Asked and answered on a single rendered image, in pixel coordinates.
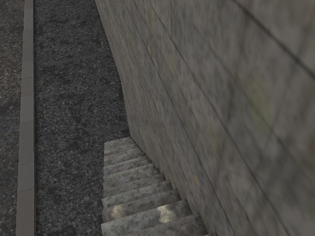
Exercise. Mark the stairs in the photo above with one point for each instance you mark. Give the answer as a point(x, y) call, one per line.
point(138, 200)

